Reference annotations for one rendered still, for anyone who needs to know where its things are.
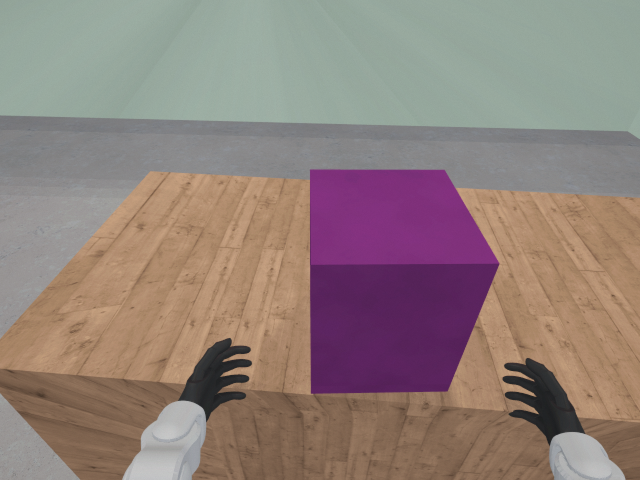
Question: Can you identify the left robot hand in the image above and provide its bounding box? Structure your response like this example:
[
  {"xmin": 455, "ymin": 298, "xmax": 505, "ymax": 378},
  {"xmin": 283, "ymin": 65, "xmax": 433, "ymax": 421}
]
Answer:
[{"xmin": 178, "ymin": 338, "xmax": 252, "ymax": 422}]

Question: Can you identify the left robot forearm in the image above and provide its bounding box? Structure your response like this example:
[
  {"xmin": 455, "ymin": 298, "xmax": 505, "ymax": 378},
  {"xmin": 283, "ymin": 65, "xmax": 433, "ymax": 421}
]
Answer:
[{"xmin": 122, "ymin": 401, "xmax": 206, "ymax": 480}]

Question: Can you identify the right robot forearm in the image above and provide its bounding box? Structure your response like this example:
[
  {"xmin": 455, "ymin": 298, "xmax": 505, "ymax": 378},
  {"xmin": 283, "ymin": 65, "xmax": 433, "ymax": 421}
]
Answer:
[{"xmin": 549, "ymin": 432, "xmax": 625, "ymax": 480}]

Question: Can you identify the carton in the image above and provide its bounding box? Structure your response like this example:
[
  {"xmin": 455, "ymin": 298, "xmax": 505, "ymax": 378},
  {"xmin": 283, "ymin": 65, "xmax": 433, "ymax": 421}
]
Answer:
[{"xmin": 310, "ymin": 170, "xmax": 500, "ymax": 394}]

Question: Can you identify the pedestal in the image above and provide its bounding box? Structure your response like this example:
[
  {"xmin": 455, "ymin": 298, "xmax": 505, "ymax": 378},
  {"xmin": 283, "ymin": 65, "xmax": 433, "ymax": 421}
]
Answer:
[{"xmin": 0, "ymin": 171, "xmax": 640, "ymax": 480}]

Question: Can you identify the right robot hand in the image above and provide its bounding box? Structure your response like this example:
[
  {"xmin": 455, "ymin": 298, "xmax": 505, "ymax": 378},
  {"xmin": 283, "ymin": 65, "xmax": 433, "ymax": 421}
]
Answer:
[{"xmin": 502, "ymin": 358, "xmax": 585, "ymax": 446}]

